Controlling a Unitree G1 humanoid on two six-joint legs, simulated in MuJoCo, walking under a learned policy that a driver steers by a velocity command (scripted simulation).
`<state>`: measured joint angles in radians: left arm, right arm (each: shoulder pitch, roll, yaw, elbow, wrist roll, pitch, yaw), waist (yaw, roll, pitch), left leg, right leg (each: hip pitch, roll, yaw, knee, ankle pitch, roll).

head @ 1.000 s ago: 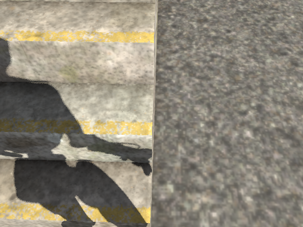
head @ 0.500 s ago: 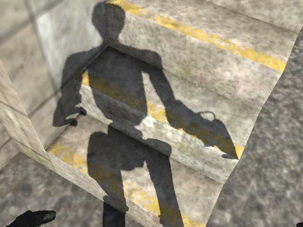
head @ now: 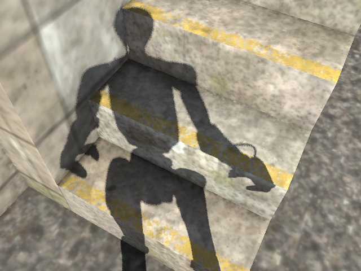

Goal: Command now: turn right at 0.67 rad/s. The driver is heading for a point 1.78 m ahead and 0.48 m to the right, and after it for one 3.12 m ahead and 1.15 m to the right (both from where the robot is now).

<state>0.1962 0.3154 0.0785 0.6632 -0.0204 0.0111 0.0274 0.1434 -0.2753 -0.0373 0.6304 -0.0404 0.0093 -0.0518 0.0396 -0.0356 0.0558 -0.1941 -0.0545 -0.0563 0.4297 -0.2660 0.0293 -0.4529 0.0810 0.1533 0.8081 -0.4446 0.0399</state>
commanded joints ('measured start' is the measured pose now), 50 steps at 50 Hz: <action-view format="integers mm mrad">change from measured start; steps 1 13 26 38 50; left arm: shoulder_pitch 55 -82 -110 -103 -77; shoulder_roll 133 75 183 127 57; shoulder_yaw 46 12 56 15 8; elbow -54 -193 -211 -188 -128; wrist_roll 1 -3 8 24 35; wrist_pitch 1 32 7 41 -5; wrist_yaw -8 -66 8 7 11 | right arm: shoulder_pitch -73 1 17 42 25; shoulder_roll -104 -229 -140 -130 -219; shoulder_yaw -36 -91 -55 -42 -60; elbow -83 -9 -2 22 -25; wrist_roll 4 49 19 36 61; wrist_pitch -18 -22 -31 -53 -39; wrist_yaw -15 16 7 48 27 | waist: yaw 8 -63 -67 -35 -30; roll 135 199 -69 -159 225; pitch -119 -104 -182 -195 -79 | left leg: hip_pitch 165 121 -381 -115 -28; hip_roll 362 365 30 46 204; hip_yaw -163 121 -44 -13 -447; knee -65 -45 605 128 -50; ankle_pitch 657 539 -77 8 218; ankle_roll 182 141 -124 -78 134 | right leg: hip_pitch -212 -26 250 243 168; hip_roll -81 -144 -239 -206 4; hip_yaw -40 -229 196 313 -66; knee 406 -22 -436 -328 -243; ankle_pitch -66 134 610 504 133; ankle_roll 69 17 -262 -221 -19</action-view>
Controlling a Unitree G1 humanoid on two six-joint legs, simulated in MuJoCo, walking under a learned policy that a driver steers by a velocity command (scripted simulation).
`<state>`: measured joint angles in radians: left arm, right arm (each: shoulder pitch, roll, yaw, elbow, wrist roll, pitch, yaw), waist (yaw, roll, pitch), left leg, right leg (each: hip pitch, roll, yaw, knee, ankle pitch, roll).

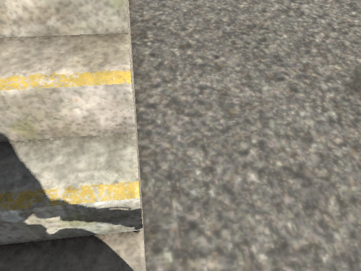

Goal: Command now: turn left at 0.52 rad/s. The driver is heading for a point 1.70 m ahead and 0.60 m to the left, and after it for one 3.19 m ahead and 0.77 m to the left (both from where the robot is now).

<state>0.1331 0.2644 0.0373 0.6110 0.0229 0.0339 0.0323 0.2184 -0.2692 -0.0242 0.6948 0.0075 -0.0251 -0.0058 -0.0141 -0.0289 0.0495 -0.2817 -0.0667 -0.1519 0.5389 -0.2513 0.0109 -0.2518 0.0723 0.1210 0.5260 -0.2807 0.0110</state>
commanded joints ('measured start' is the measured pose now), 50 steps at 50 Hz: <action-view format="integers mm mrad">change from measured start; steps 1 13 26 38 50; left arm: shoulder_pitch -3 -13 -73 -71 -36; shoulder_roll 98 154 60 94 175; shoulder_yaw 50 71 44 26 16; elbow -72 -58 -115 -32 -12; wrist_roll -12 -1 27 -16 -16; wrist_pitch -34 -43 -57 -51 -87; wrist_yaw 2 21 -9 -1 -34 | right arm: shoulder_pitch -50 -83 110 -113 -106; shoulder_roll -220 -129 -401 -207 -160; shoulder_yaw -78 -76 -153 -89 -36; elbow -97 -163 -190 -197 -119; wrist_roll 17 24 -24 5 -53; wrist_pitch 2 71 49 60 34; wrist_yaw -24 0 -16 -70 -53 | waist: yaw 24 38 -29 8 -36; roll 215 -78 385 180 -102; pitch -92 -74 -207 -188 -31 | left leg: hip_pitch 88 -394 413 119 59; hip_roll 217 132 441 204 20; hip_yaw -370 121 -473 -216 22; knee -134 587 -126 -134 15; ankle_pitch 277 -136 764 327 -73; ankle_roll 161 -162 345 162 -42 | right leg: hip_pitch -44 239 -498 -238 -63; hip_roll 14 -316 -72 -2 -242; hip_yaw -34 -43 -227 -40 251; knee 40 -184 610 295 -214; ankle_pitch -43 652 -445 9 156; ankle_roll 11 -240 93 88 -162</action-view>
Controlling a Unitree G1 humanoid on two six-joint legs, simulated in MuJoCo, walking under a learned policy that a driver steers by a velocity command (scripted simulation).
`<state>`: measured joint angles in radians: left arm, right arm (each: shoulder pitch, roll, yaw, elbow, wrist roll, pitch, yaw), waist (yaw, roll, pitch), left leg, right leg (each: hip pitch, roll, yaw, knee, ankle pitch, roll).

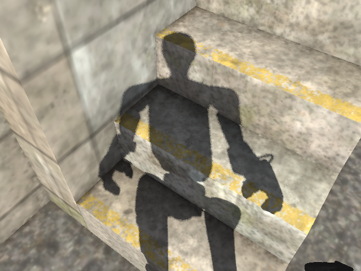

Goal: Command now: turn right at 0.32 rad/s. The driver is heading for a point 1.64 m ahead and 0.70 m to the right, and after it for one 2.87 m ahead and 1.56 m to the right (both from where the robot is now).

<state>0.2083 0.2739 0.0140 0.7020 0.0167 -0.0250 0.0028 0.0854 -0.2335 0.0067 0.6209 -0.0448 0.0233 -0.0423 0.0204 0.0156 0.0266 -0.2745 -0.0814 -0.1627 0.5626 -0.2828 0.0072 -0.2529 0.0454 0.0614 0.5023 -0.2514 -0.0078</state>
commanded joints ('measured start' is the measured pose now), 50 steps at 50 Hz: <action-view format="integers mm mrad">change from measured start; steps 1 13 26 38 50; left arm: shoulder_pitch -93 -113 -66 -154 -161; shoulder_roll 192 177 129 84 103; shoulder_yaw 48 110 93 86 70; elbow -101 -210 -232 -267 -196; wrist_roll -18 -58 -41 -55 -14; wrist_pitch -27 82 62 104 26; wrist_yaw -8 60 19 -30 19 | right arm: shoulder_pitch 1 196 138 116 142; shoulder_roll -178 -154 -211 -279 -204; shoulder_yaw -66 -94 -94 -134 -112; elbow -57 10 -17 33 87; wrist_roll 14 64 7 25 25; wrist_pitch -10 -73 -26 -23 -3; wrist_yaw -26 26 -32 4 6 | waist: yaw -57 -71 -71 -66 -54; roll -183 -128 64 124 -148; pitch -38 -146 -62 -82 -147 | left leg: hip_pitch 48 155 289 255 -297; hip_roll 22 19 357 450 174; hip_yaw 50 70 90 306 169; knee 23 -233 -284 -238 613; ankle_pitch -45 92 410 427 -75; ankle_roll -42 -49 234 205 -119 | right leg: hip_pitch -29 -32 -497 -266 119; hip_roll -198 -98 -133 -151 -289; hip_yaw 330 440 -3 -126 54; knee -174 -25 677 337 -140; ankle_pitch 159 214 -59 -121 610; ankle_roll -137 -73 168 73 -223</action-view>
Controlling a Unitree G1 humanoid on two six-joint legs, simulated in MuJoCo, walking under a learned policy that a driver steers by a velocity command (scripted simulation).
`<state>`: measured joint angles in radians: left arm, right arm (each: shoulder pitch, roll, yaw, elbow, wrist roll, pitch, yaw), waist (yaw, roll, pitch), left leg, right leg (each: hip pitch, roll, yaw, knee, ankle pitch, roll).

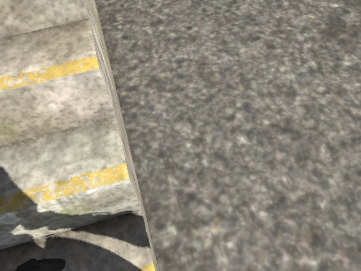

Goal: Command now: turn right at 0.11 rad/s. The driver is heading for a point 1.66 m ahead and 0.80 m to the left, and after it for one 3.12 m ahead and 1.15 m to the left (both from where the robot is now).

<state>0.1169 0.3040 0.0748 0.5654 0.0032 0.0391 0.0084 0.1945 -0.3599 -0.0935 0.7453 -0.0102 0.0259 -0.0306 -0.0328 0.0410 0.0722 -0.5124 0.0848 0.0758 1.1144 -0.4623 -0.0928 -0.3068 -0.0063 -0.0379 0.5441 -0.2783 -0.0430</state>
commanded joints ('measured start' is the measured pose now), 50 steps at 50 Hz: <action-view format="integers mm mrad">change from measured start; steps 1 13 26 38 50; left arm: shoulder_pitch -87 -61 -153 -123 -65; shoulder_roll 32 133 97 76 103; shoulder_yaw -9 32 36 26 25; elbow -45 21 -20 -7 17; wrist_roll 14 18 7 1 38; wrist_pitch -44 -13 -45 -71 -100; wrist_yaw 15 32 23 27 4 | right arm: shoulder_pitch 84 -15 24 -55 -3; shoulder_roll -58 -19 -190 -167 -209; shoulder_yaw -6 15 -52 -48 -51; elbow -9 -129 -188 -232 -244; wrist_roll -4 25 17 27 10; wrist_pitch -4 17 -30 -3 17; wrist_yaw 1 25 14 -26 -22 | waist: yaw -22 58 14 27 -28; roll -175 -130 20 136 -156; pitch -211 -87 -169 -177 -125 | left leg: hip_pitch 30 -22 492 387 -36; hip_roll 6 42 188 61 -144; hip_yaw -76 -47 -432 -549 -307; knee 32 -194 -751 -707 132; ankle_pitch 148 -16 752 566 -114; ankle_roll -25 -15 373 274 10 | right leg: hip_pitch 142 245 -437 -223 133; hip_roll -216 -351 -30 114 -343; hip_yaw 92 70 117 157 497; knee -188 -229 693 249 -250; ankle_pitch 664 451 -237 -27 440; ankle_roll -179 -227 117 142 -244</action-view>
